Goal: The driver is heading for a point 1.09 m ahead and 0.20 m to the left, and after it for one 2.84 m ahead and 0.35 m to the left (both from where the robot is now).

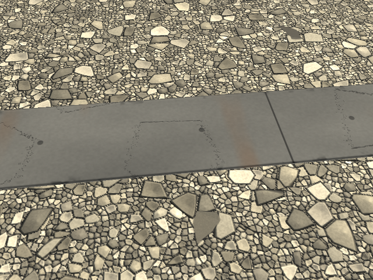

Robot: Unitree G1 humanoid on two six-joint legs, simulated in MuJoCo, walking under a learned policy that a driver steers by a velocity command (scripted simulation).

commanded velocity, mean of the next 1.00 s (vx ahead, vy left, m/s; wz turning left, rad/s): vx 0.44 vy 0.00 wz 0.18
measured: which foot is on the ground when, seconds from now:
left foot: down 0.00-0.32, up 0.34-0.84, down 0.86-1.00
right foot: up 0.00-0.28, down 0.30-0.88, up 0.90-1.00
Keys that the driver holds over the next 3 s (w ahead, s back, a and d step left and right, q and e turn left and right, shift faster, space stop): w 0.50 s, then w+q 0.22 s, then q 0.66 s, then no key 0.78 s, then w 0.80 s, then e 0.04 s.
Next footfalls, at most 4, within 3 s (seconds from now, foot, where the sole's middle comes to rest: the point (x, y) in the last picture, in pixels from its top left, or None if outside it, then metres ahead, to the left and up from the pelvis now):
0.30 right None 0.34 -0.17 -0.78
0.86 left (168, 249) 0.64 0.08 -0.78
1.38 right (217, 227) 0.72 -0.11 -0.78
1.76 left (165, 273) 0.55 0.09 -0.78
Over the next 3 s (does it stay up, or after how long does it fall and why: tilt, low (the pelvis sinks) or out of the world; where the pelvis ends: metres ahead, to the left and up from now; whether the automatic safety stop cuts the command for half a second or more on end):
stays up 0.88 0.14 -0.03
